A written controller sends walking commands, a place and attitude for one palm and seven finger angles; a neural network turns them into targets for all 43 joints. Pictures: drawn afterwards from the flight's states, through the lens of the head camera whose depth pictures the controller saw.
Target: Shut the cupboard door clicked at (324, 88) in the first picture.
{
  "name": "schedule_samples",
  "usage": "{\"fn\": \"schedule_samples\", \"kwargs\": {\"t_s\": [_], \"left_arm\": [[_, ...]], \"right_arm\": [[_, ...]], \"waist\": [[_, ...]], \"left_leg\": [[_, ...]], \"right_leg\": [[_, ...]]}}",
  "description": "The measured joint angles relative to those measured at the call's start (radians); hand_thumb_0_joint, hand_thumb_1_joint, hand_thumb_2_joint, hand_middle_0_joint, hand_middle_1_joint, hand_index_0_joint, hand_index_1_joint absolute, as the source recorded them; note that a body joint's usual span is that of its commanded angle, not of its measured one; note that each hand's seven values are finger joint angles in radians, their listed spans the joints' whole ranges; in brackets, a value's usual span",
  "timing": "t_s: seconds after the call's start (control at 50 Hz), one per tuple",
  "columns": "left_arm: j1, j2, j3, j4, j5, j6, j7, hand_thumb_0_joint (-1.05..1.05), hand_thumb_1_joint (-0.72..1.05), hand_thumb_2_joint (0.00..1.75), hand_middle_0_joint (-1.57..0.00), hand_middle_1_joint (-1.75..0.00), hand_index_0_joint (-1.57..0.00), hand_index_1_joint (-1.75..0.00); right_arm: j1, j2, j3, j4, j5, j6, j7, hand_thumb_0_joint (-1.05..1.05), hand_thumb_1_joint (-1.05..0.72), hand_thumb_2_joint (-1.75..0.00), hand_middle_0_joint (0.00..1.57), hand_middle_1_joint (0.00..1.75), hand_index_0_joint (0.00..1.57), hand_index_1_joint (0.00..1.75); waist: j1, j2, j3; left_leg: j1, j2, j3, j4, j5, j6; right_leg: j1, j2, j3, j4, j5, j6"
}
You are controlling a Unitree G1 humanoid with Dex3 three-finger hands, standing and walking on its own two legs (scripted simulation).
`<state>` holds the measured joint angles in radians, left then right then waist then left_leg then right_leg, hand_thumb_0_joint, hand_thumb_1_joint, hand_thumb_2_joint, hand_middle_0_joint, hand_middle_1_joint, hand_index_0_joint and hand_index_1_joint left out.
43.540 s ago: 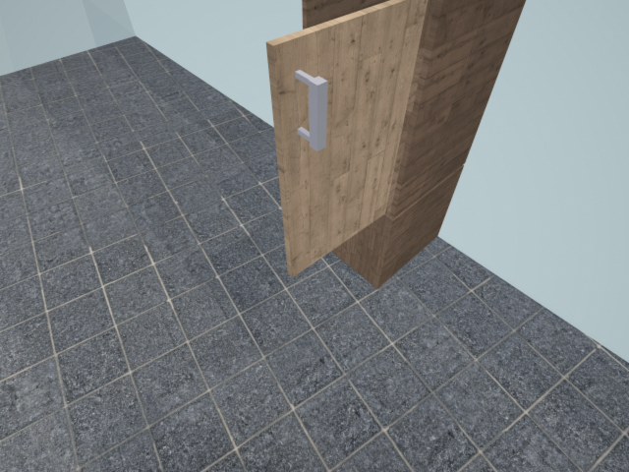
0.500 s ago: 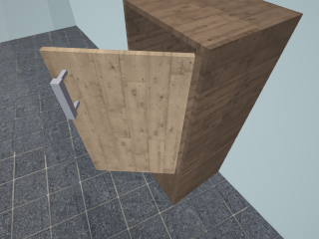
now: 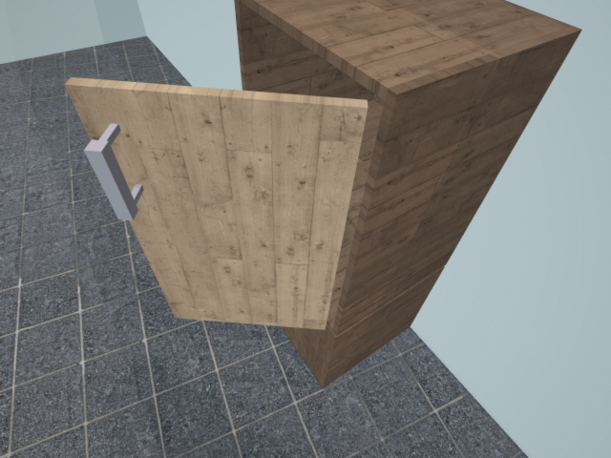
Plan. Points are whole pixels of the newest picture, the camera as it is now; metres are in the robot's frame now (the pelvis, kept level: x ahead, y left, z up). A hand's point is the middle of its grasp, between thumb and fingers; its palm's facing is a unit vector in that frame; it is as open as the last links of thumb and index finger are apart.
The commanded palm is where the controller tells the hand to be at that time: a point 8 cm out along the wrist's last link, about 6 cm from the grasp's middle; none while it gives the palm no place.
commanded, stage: look again from close up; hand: left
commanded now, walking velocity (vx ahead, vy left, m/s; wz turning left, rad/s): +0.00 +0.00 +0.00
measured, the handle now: (120, 173) +0.43 +0.29 +0.13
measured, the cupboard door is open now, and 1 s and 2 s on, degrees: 52 52 52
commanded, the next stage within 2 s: raise the hand and make a fist in 0.50 s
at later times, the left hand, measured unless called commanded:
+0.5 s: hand out of the picture +0.04 +0.23 -0.18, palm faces -0.03 -0.97 -0.23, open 7.4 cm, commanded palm none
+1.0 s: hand (147, 455) +0.13 +0.20 -0.05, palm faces +0.03 -1.00 +0.01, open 6.3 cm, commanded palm +0.12 +0.26 -0.02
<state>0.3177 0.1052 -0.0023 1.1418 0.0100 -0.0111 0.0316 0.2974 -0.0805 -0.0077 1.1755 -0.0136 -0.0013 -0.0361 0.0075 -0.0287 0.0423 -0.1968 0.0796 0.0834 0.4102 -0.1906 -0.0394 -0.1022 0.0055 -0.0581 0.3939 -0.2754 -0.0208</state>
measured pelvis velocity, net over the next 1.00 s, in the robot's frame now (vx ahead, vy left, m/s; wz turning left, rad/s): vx -0.04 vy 0.00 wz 0.03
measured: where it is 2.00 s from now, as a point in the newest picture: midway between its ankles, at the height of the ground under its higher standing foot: outside the picture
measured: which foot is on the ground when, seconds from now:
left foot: down 0.00-1.00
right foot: down 0.00-1.00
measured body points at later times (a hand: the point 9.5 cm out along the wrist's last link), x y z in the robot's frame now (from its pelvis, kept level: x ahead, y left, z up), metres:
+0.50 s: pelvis +0.01 +0.04 -0.01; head +0.02 +0.03 +0.44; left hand +0.04 +0.28 -0.16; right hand +0.02 -0.19 -0.17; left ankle +0.02 +0.14 -0.74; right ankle -0.04 -0.10 -0.74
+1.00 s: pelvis -0.04 +0.00 -0.06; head -0.01 +0.02 +0.38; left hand +0.13 +0.26 -0.04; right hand +0.19 -0.25 -0.10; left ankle +0.02 +0.14 -0.74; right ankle -0.04 -0.10 -0.74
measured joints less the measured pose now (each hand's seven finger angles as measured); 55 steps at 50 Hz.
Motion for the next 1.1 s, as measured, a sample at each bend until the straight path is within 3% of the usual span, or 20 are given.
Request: {"fn": "schedule_samples", "kwargs": {"t_s": [0.06, 0.18, 0.4, 0.62, 0.64, 0.66, 0.72, 0.78, 0.84, 0.88, 0.92, 0.96, 1.0, 1.04, 1.1], "left_arm": [[0.012, -0.017, -0.010, -0.015, 0.007, -0.023, 0.012, 0.00, 0.91, 0.90, -0.20, -0.30, -0.20, -0.30], [0.013, 0.003, -0.010, -0.031, 0.007, -0.016, 0.010, 0.00, 0.91, 0.90, -0.20, -0.30, -0.20, -0.30], [-0.042, 0.076, -0.003, -0.088, 0.004, 0.000, 0.007, 0.00, 0.91, 0.90, -0.19, -0.30, -0.20, -0.30], [-0.045, 0.075, -0.014, -0.081, 0.005, 0.002, 0.008, 0.00, 0.91, 0.90, -0.19, -0.30, -0.20, -0.30], [-0.001, 0.071, 0.043, -0.243, -0.013, 0.062, -0.005, 0.01, 0.91, 0.90, -0.19, -0.30, -0.20, -0.30], [0.054, 0.080, 0.057, -0.434, -0.043, 0.067, 0.003, 0.01, 0.91, 0.90, -0.20, -0.30, -0.20, -0.30], [0.141, 0.108, 0.046, -0.851, -0.117, 0.003, 0.051, 0.02, 0.91, 0.90, -0.21, -0.31, -0.21, -0.31], [0.088, 0.089, 0.066, -1.036, -0.147, -0.094, 0.034, 0.02, 0.91, 0.90, -0.23, -0.34, -0.23, -0.33], [0.020, 0.076, 0.124, -1.051, -0.189, -0.282, -0.072, 0.01, 0.91, 0.90, -0.26, -0.38, -0.27, -0.37], [0.006, 0.080, 0.157, -1.025, -0.227, -0.409, -0.188, 0.00, 0.91, 0.90, -0.29, -0.41, -0.30, -0.40], [0.022, 0.091, 0.179, -0.992, -0.257, -0.479, -0.306, 0.00, 0.91, 0.90, -0.32, -0.44, -0.33, -0.44], [0.069, 0.104, 0.191, -0.979, -0.276, -0.472, -0.385, 0.00, 0.91, 0.90, -0.35, -0.48, -0.36, -0.47], [0.129, 0.117, 0.199, -0.987, -0.289, -0.435, -0.414, 0.00, 0.91, 0.90, -0.39, -0.52, -0.40, -0.51], [0.183, 0.128, 0.208, -1.025, -0.298, -0.417, -0.403, 0.01, 0.90, 0.90, -0.43, -0.55, -0.44, -0.55], [0.212, 0.140, 0.218, -1.122, -0.316, -0.456, -0.366, 0.02, 0.90, 0.90, -0.48, -0.61, -0.49, -0.61]], "right_arm": [[-0.008, -0.037, -0.004, -0.032, 0.002, 0.010, 0.006, 0.02, -0.93, -0.90, 0.20, 0.30, 0.20, 0.30], [-0.006, -0.074, -0.005, -0.094, 0.002, -0.017, 0.006, 0.02, -0.93, -0.90, 0.20, 0.30, 0.20, 0.30], [-0.015, -0.089, 0.013, -0.106, 0.000, -0.014, 0.013, 0.02, -0.94, -0.90, 0.20, 0.30, 0.20, 0.30], [-0.035, -0.093, 0.021, -0.097, 0.005, -0.012, 0.019, 0.01, -0.92, -0.90, 0.20, 0.30, 0.20, 0.30], [-0.029, -0.094, 0.024, -0.128, 0.009, -0.037, 0.008, 0.01, -0.92, -0.90, 0.20, 0.30, 0.20, 0.30], [-0.010, -0.094, 0.032, -0.170, 0.027, -0.090, -0.015, 0.01, -0.92, -0.90, 0.21, 0.30, 0.20, 0.30], [0.037, -0.105, 0.020, -0.250, 0.050, -0.233, -0.032, 0.01, -0.92, -0.90, 0.21, 0.30, 0.20, 0.30], [0.023, -0.139, -0.007, -0.335, 0.048, -0.294, -0.014, 0.01, -0.92, -0.90, 0.20, 0.30, 0.20, 0.30], [-0.049, -0.150, -0.026, -0.417, 0.037, -0.306, 0.008, 0.01, -0.91, -0.90, 0.20, 0.30, 0.20, 0.30], [-0.092, -0.142, -0.037, -0.472, 0.033, -0.301, 0.024, 0.01, -0.91, -0.90, 0.20, 0.30, 0.20, 0.30], [-0.120, -0.141, -0.045, -0.528, 0.035, -0.291, 0.035, 0.01, -0.91, -0.90, 0.20, 0.30, 0.20, 0.30], [-0.133, -0.152, -0.049, -0.582, 0.041, -0.279, 0.035, 0.01, -0.91, -0.90, 0.20, 0.30, 0.20, 0.30], [-0.133, -0.168, -0.053, -0.624, 0.045, -0.273, 0.025, 0.01, -0.91, -0.90, 0.20, 0.30, 0.20, 0.30], [-0.127, -0.184, -0.054, -0.648, 0.046, -0.279, 0.011, 0.01, -0.91, -0.90, 0.20, 0.30, 0.20, 0.30], [-0.123, -0.195, -0.043, -0.640, 0.045, -0.301, -0.014, 0.01, -0.91, -0.90, 0.20, 0.30, 0.20, 0.30]], "waist": [[0.002, 0.038, -0.002], [-0.023, 0.052, -0.020], [-0.012, 0.036, -0.030], [-0.009, 0.026, -0.012], [-0.014, 0.022, 0.005], [-0.012, 0.012, 0.013], [-0.009, -0.001, -0.029], [-0.032, 0.034, -0.087], [-0.048, 0.046, -0.131], [-0.041, 0.022, -0.150], [-0.028, -0.007, -0.150], [-0.010, -0.023, -0.143], [0.010, -0.023, -0.140], [0.031, -0.008, -0.140], [0.061, 0.020, -0.140]], "left_leg": [[-0.060, 0.011, -0.024, 0.093, -0.051, 0.013], [-0.069, -0.019, -0.007, 0.150, -0.092, 0.032], [-0.040, -0.057, 0.020, 0.117, -0.086, 0.057], [-0.034, -0.056, 0.027, 0.094, -0.076, 0.057], [-0.049, -0.051, 0.022, 0.120, -0.085, 0.056], [-0.066, -0.051, 0.019, 0.145, -0.094, 0.054], [-0.096, -0.066, 0.005, 0.170, -0.100, 0.046], [-0.168, -0.069, -0.026, 0.228, -0.110, 0.047], [-0.282, -0.054, -0.033, 0.306, -0.123, 0.039], [-0.367, -0.043, -0.030, 0.373, -0.138, 0.029], [-0.435, -0.034, -0.035, 0.439, -0.156, 0.020], [-0.485, -0.027, -0.048, 0.496, -0.173, 0.011], [-0.526, -0.021, -0.069, 0.546, -0.188, 0.006], [-0.558, -0.016, -0.097, 0.590, -0.203, 0.003], [-0.590, -0.011, -0.133, 0.644, -0.222, 0.003]], "right_leg": [[-0.031, 0.017, 0.003, 0.024, -0.005, 0.006], [-0.058, -0.018, 0.022, 0.112, -0.061, 0.027], [-0.056, -0.057, 0.046, 0.125, -0.072, 0.052], [-0.050, -0.056, 0.051, 0.096, -0.058, 0.057], [-0.062, -0.052, 0.046, 0.120, -0.061, 0.053], [-0.094, -0.054, 0.041, 0.175, -0.071, 0.045], [-0.138, -0.068, 0.031, 0.251, -0.102, 0.024], [-0.166, -0.068, 0.015, 0.249, -0.134, 0.043], [-0.286, -0.056, 0.013, 0.342, -0.147, 0.038], [-0.383, -0.049, 0.020, 0.429, -0.172, 0.024], [-0.455, -0.042, 0.020, 0.506, -0.199, 0.013], [-0.501, -0.037, 0.010, 0.563, -0.215, 0.011], [-0.529, -0.030, -0.009, 0.604, -0.238, -0.004], [-0.543, -0.024, -0.034, 0.630, -0.253, -0.013], [-0.550, -0.014, -0.066, 0.657, -0.268, -0.020]]}}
